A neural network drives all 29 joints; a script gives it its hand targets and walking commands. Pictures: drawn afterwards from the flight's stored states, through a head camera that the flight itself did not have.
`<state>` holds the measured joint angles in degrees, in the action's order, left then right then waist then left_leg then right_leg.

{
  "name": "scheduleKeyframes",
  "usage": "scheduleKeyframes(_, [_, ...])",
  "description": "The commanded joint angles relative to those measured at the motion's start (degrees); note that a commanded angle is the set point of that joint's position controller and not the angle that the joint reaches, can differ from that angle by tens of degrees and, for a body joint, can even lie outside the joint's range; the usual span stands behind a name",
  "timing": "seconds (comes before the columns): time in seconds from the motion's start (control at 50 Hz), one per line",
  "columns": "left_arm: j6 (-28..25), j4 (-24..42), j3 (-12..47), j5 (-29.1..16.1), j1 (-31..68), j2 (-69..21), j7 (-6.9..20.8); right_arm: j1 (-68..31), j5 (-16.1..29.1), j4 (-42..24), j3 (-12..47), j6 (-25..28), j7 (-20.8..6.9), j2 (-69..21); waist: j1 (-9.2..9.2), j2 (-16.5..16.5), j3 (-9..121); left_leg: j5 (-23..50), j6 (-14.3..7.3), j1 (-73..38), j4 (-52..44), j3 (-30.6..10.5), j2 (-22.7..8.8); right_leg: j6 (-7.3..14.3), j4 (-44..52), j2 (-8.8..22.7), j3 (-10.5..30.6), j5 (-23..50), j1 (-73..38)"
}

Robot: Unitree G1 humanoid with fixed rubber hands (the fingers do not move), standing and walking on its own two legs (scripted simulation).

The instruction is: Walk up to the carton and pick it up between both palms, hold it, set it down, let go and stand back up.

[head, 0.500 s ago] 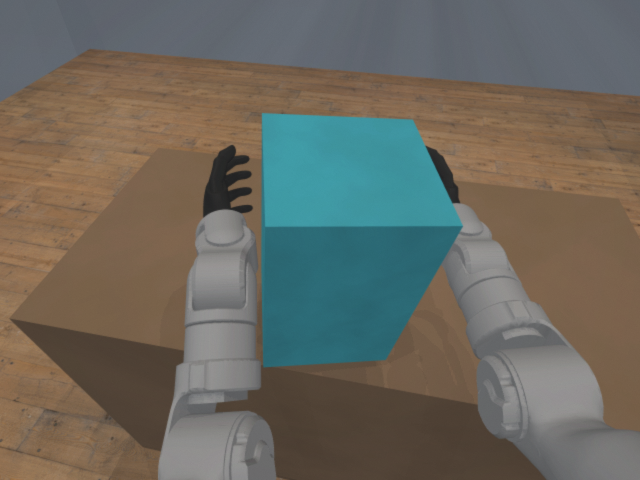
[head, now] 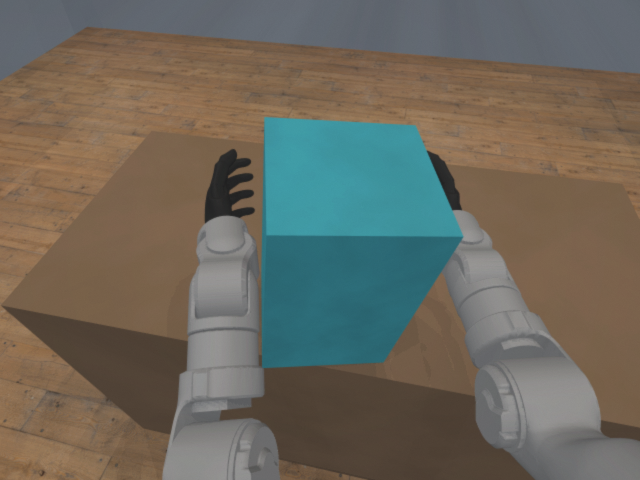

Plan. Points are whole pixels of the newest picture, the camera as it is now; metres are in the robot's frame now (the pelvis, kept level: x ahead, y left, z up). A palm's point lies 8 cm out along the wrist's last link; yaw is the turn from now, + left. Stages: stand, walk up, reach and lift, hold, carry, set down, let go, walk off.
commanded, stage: set down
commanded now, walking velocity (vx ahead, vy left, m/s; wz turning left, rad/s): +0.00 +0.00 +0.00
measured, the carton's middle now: (332, 257) +0.37 -0.03 +0.08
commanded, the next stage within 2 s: none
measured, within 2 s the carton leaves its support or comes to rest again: neither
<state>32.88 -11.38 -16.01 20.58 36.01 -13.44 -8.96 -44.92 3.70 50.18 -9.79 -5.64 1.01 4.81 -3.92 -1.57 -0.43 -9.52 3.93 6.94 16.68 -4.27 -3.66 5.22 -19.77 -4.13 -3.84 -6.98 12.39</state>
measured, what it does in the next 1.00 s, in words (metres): stands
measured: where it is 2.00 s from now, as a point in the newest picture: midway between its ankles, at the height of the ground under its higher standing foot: outside the picture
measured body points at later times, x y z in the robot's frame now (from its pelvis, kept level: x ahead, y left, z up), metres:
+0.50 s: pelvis +0.00 +0.00 +0.00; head +0.00 +0.00 +0.45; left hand +0.39 +0.10 +0.16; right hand +0.41 -0.17 +0.12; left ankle +0.00 +0.19 -0.74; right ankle +0.04 -0.05 -0.74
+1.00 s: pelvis +0.02 +0.02 +0.00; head +0.02 +0.02 +0.45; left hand +0.39 +0.13 +0.13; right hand +0.42 -0.15 +0.12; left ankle +0.00 +0.19 -0.74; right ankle +0.04 -0.04 -0.74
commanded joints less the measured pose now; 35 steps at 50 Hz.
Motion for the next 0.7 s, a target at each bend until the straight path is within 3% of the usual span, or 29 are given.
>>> scheduleKeyframes(0.0, [-2.3,0.0,22.5,-5.4,27.1,-25.8,4.2,-38.7,-0.4,-14.8,11.7,5.4,-5.8,-23.5,0.33,-2.1,26.9,3.2,-3.5,-4.1,-0.4,3.9,4.2,-9.2,1.8,3.1,-1.0,15.2,-10.1])
scheduleKeyframes(0.04, [-2.5,-0.2,23.5,-5.7,26.0,-26.1,4.1,-36.3,-0.4,-13.4,10.9,5.4,-6.1,-23.2,-0.13,-0.9,26.8,3.2,-3.0,-5.1,-0.4,4.2,4.2,-8.9,1.9,3.0,-1.1,14.2,-9.9])
scheduleKeyframes(0.1, [-2.2,-0.9,21.9,-4.9,24.5,-25.8,4.7,-35.2,-1.3,-13.2,10.2,5.5,-6.1,-23.6,-0.3,-2.4,24.3,1.4,-3.6,-3.9,-1.0,4.3,4.2,-9.2,2.3,3.4,-0.8,13.4,-10.4])
scheduleKeyframes(0.2, [-2.1,-3.3,19.0,-2.8,22.2,-24.5,5.7,-34.2,-2.3,-11.9,9.0,5.9,-6.2,-23.9,0.7,-1.6,20.9,-0.4,-4.1,-2.3,-2.0,5.1,4.5,-9.3,2.5,4.2,-0.3,11.8,-11.3])
scheduleKeyframes(0.22, [-2.1,-3.9,18.5,-2.1,21.1,-24.1,5.8,-32.9,-3.3,-10.7,8.0,6.0,-6.4,-22.4,-0.05,-1.3,20.3,-0.5,-3.8,-2.9,-2.1,4.8,4.3,-9.2,2.8,4.2,-0.5,11.4,-10.4])
scheduleKeyframes(0.28, [-2.4,-5.3,17.2,-1.7,21.0,-24.1,5.8,-32.3,-5.2,-9.3,6.8,6.4,-6.9,-22.1,0.23,-1.8,18.3,-2.6,-4.1,-3.4,-2.8,4.7,4.0,-8.9,3.6,4.0,-1.2,6.1,-8.9])
scheduleKeyframes(0.36, [-3.1,-4.2,17.3,-1.6,19.7,-23.9,5.7,-30.3,-5.6,-9.4,6.3,7.1,-7.0,-21.8,0.22,-1.5,18.8,-0.2,-3.9,-4.1,-2.2,5.1,4.1,-8.8,3.1,4.1,-1.1,9.8,-9.2])
scheduleKeyframes(0.38, [-3.2,-5.2,16.5,-1.3,19.1,-24.1,5.9,-30.0,-6.4,-8.8,6.0,6.9,-7.0,-22.6,-0.13,-2.9,17.9,-0.8,-4.3,-3.6,-2.5,5.2,4.3,-8.9,3.4,3.9,-1.1,8.8,-9.6])
scheduleKeyframes(0.42, [-3.5,-3.3,17.3,-1.7,20.4,-24.6,6.1,-29.4,-6.4,-9.0,5.8,7.3,-7.0,-22.6,-0.92,-2.5,18.4,-0.6,-4.1,-3.6,-2.4,5.1,4.1,-9.1,3.2,4.1,-1.2,9.7,-9.8])
scheduleKeyframes(0.5, [-3.3,-4.0,16.4,-0.3,15.5,-24.0,6.4,-27.1,-6.9,-8.9,5.9,7.9,-7.1,-21.5,-0.27,-1.6,16.7,2.0,-3.9,-4.5,-2.0,5.2,4.0,-8.8,3.2,4.1,-1.1,12.6,-9.7])
scheduleKeyframes(0.52, [-3.5,-3.3,16.7,-0.3,16.7,-24.8,6.8,-26.4,-7.7,-8.5,5.3,7.9,-6.9,-22.9,-1.3,-2.3,16.5,1.1,-4.0,-4.9,-2.2,5.4,4.2,-8.9,3.3,3.9,-1.5,12.1,-10.0])
scheduleKeyframes(0.56, [-3.5,-3.2,16.8,-0.4,14.6,-23.8,6.8,-25.3,-7.3,-8.6,5.6,8.0,-6.9,-21.1,-0.66,-2.0,15.5,1.0,-3.9,-4.4,-2.5,5.4,4.1,-9.1,3.3,4.4,-1.1,12.2,-10.3])
scheduleKeyframes(0.6, [-3.4,-4.2,16.0,0.5,14.4,-24.4,6.9,-24.9,-8.4,-8.0,4.9,8.0,-7.1,-21.5,-1.48,-2.1,14.6,0.0,-4.4,-5.1,-2.7,5.3,4.2,-8.6,3.6,4.0,-1.8,8.8,-9.1])
scheduleKeyframes(0.68, [-3.7,-2.0,17.7,-0.4,13.1,-24.8,6.5,-23.8,-8.3,-8.7,5.4,8.6,-7.4,-20.7,-1.3,-1.3,15.8,3.0,-3.9,-6.7,-2.1,5.5,3.9,-8.3,3.2,3.6,-2.1,10.9,-8.2])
